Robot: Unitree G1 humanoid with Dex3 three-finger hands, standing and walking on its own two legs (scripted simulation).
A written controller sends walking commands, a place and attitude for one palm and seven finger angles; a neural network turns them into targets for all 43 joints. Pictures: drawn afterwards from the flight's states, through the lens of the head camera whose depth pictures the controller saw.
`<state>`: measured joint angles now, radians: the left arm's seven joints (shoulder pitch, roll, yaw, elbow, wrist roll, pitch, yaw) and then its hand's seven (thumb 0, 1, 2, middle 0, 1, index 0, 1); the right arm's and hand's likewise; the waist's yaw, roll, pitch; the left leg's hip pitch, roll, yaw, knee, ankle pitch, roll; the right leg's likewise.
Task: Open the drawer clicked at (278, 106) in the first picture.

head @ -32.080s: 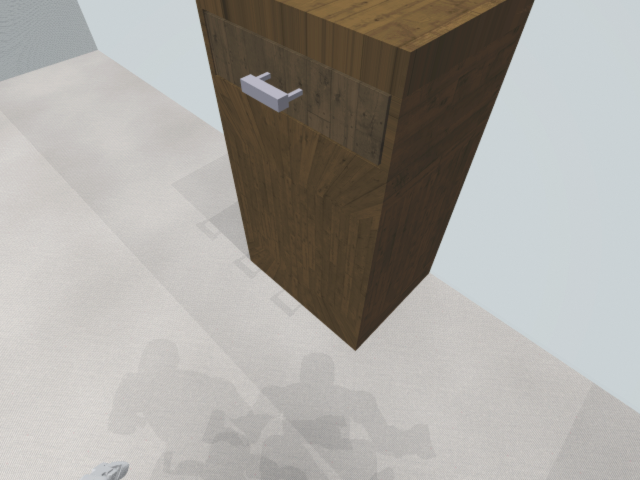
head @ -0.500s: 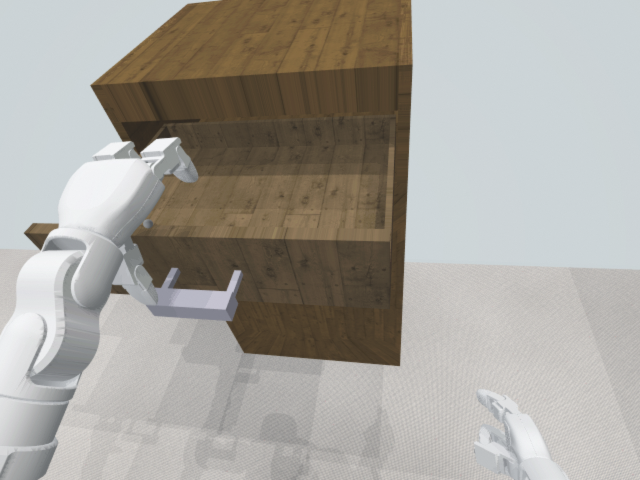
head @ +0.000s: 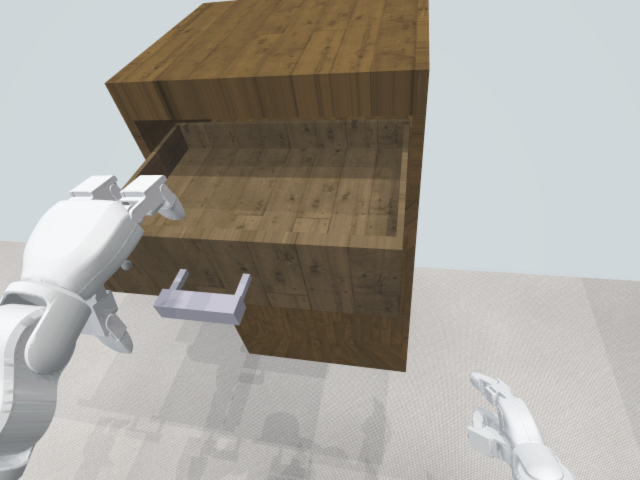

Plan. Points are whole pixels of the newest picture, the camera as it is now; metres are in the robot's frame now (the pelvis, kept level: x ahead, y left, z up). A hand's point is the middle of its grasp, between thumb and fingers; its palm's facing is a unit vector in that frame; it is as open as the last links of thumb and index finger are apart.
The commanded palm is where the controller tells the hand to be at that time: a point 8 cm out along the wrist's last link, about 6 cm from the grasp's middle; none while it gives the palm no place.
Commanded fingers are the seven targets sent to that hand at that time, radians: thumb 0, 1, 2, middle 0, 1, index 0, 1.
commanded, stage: draw the hand back to the body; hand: left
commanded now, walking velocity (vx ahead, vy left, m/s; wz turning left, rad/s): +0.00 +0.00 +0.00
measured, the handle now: (206, 292) +0.31 +0.21 +0.08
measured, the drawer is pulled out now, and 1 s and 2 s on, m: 0.29 0.29 0.29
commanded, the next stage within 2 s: step back with the hand held close in 1.04 s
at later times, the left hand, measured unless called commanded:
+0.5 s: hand (100, 244) +0.23 +0.21 +0.26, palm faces +0.43 -0.83 -0.35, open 11.7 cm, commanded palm +0.17 +0.26 +0.27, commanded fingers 0.00 0.34 0.66 -0.24 -0.66 -0.24 -0.66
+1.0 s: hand (43, 270) +0.20 +0.24 +0.26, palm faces +0.54 -0.78 -0.33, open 7.7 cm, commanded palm +0.14 +0.28 +0.27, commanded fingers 0.00 0.90 0.90 -0.20 -0.30 -0.20 -0.30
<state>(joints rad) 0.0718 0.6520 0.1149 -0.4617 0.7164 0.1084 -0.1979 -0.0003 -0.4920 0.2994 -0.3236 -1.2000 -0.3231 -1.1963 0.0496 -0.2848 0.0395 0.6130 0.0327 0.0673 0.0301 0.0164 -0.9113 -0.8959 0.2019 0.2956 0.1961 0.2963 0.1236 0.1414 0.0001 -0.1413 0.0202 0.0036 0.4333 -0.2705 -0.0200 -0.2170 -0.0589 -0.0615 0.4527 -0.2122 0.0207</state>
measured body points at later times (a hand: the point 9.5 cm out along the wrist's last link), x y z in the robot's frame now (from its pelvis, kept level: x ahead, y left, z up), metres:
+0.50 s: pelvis +0.01 +0.00 +0.00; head +0.01 -0.01 +0.45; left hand +0.20 +0.25 +0.28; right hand +0.18 -0.24 -0.09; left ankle -0.02 +0.13 -0.74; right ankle +0.02 -0.13 -0.74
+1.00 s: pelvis +0.01 +0.00 +0.00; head -0.01 -0.01 +0.45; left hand +0.16 +0.28 +0.28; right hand +0.21 -0.20 -0.08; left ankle -0.02 +0.13 -0.74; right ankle +0.02 -0.13 -0.74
